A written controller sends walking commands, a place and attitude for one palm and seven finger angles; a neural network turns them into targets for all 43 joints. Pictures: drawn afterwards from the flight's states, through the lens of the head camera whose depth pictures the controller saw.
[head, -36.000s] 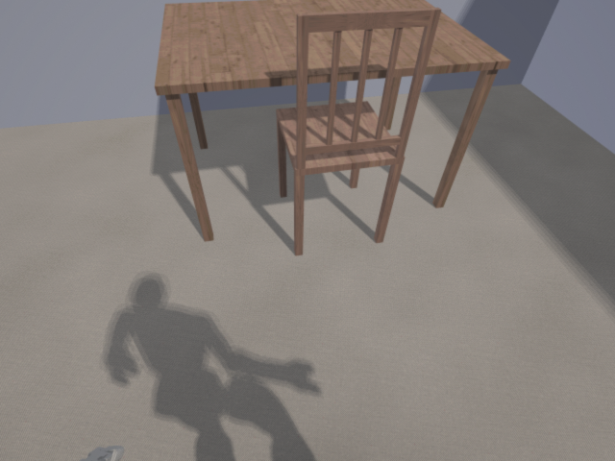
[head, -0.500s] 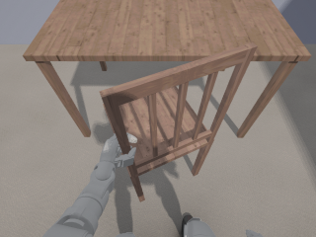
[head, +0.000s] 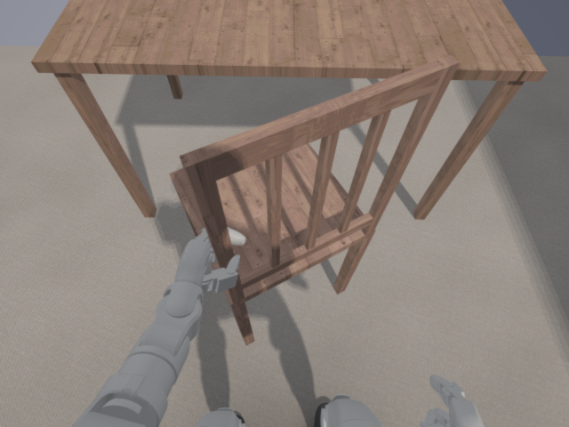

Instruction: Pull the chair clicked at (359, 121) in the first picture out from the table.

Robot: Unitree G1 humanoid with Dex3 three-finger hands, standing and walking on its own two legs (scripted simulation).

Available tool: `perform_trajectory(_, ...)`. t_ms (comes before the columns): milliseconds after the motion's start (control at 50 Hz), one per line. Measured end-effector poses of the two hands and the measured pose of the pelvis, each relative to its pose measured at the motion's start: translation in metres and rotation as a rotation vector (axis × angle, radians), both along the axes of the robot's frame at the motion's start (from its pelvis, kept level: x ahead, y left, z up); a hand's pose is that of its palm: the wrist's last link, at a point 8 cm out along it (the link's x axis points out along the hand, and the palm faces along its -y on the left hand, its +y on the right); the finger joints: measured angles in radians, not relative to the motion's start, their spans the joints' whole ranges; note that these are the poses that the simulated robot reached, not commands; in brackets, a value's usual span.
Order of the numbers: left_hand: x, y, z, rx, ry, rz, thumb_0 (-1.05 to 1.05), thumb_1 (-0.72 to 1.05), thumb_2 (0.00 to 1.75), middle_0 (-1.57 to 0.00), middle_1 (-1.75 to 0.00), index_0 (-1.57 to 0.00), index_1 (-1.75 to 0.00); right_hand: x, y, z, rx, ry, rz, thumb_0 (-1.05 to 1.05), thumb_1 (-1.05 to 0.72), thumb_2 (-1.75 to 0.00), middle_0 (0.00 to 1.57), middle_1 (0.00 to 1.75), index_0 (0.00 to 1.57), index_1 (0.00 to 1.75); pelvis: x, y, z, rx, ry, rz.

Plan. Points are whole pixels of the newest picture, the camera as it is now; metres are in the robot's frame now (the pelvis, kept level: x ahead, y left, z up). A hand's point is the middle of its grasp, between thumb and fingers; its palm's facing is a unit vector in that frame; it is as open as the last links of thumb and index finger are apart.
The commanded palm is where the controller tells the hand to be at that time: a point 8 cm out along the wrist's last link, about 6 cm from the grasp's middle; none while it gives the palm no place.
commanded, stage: step backward, pulling the chair out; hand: left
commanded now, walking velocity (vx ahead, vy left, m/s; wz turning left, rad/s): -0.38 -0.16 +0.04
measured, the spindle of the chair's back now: (317, 201) +0.46 -0.05 -0.04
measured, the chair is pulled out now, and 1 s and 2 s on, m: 0.27 0.44 0.46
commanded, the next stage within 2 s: stop walking, hand still on the chair in 0.74 s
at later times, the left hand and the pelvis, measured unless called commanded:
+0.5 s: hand (230, 332) +0.25 +0.08 -0.06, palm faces -0.12 -0.98 -0.18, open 5.8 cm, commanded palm +0.23 +0.13 -0.05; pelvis -0.10 +0.00 +0.00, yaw +2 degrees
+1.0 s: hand (220, 402) +0.16 +0.09 -0.05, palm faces -0.08 -0.98 -0.20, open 5.7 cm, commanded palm +0.15 +0.14 -0.04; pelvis -0.17 -0.01 +0.00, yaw +2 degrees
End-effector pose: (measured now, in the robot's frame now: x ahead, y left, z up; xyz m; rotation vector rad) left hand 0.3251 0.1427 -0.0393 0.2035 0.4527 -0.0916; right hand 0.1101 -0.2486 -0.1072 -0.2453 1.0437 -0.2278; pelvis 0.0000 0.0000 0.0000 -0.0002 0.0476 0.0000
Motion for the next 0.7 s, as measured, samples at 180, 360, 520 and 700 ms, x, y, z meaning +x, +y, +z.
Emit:
perform_trajectory(180, -0.036, -0.008, 0.003, 0.043, 0.023, 0.056, 0.04, 0.67, 0.80, -0.15, -1.14, -0.44, -1.40, -0.021, 0.008, -0.020, 0.131, 0.028, 0.036, 0.00, -0.91, -0.90, 0.20, 0.30, 0.21, 0.30, -0.028, -0.026, 0.005, -0.015, -0.012, 0.002)
perform_trajectory(360, -0.063, -0.012, 0.005, 0.025, 0.052, 0.079, 0.05, 0.69, 0.79, -0.13, -1.12, -0.44, -1.39, -0.059, -0.028, -0.009, 0.004, 0.031, 0.010, 0.00, -0.91, -0.90, 0.20, 0.30, 0.21, 0.30, -0.065, -0.015, 0.007, 0.040, 0.003, 0.051)
perform_trajectory(520, -0.096, -0.005, 0.002, 0.008, 0.002, 0.008, 0.05, 0.70, 0.78, -0.11, -1.17, -0.41, -1.35, -0.102, -0.018, 0.000, -0.041, 0.027, -0.003, 0.01, -0.91, -0.90, 0.19, 0.30, 0.20, 0.30, -0.102, -0.001, 0.000, 0.025, -0.019, 0.030)
perform_trajectory(700, -0.138, -0.008, 0.005, 0.062, -0.006, 0.039, 0.06, 0.68, 0.82, -0.14, -1.18, -0.42, -1.38, -0.140, 0.008, -0.031, 0.139, 0.045, -0.003, 0.01, -0.91, -0.90, 0.20, 0.30, 0.21, 0.30, -0.125, -0.023, -0.007, 0.010, -0.039, 0.015)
